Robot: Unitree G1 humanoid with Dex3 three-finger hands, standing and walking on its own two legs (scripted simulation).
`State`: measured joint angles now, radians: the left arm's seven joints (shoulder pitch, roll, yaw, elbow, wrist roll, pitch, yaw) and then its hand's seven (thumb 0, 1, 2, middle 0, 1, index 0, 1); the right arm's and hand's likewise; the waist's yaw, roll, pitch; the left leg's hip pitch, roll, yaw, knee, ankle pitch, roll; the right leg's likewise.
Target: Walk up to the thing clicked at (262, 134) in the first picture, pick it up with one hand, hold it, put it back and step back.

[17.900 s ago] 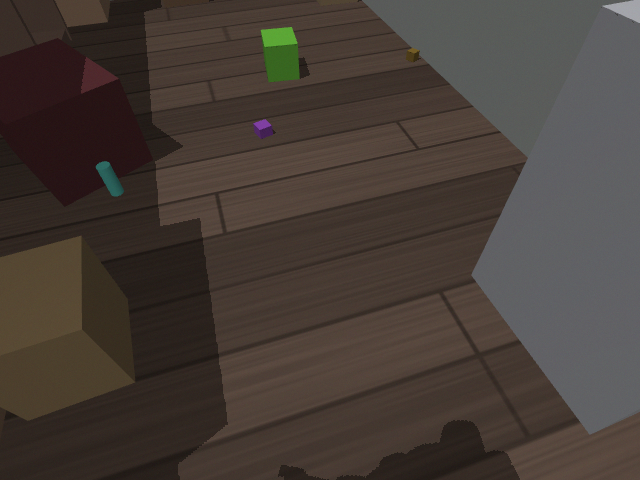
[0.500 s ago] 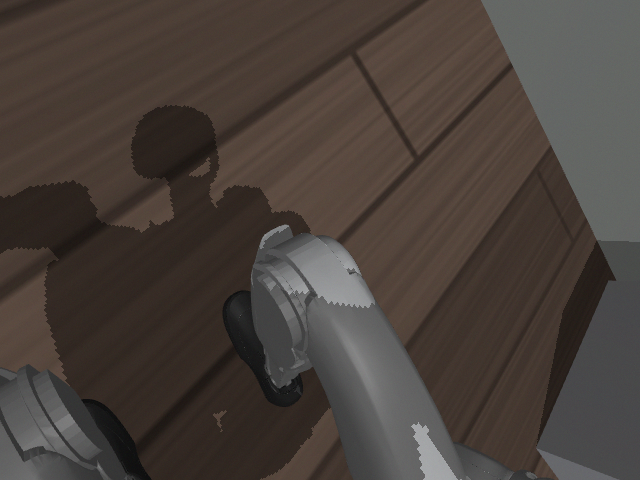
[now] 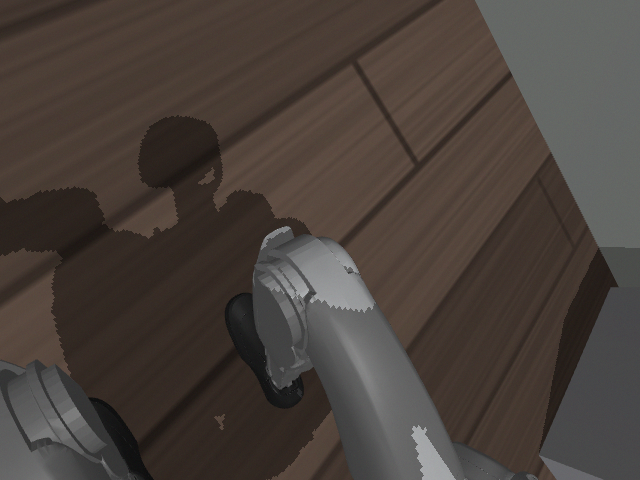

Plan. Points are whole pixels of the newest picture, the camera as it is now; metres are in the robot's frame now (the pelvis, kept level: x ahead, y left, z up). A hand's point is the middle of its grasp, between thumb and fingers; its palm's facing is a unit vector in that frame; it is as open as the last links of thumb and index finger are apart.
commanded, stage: settle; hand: left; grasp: from above
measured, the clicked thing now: out of the picture +0.47 +0.26 -0.30
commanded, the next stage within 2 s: lift in 1.02 s
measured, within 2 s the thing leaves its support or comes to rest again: leaves its support in 0.48 s
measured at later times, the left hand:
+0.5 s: hand out of the picture +0.46 +0.26 -0.26, palm faces -0.34 -0.30 -0.89, open 10.3 cm
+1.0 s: hand out of the picture +0.45 +0.27 -0.17, palm faces -0.34 -0.30 -0.89, open 10.3 cm
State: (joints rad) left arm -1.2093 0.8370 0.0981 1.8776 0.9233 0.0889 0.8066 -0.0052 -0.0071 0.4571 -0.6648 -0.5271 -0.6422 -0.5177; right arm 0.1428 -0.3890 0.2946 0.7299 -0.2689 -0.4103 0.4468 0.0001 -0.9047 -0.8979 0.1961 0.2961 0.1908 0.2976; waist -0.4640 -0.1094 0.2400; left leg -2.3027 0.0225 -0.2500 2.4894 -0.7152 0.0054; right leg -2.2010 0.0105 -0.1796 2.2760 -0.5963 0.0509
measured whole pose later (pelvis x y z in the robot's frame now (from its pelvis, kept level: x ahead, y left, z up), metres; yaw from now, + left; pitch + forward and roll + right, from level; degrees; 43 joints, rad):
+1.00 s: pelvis +0.01 -0.01 +0.02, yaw +6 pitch +35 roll -8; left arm -1.14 0.56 0.13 1.69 0.94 0.20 0.58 -0.01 -0.06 0.47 -0.77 -0.49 -0.75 -0.48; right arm 0.19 -0.32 0.10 0.88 -0.19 -0.30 0.37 0.00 -0.90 -0.89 0.20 0.30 0.19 0.30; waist -0.33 0.04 -0.03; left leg -2.30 0.02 -0.13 2.38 -0.70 0.00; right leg -2.26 -0.02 -0.08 2.27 -0.62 0.02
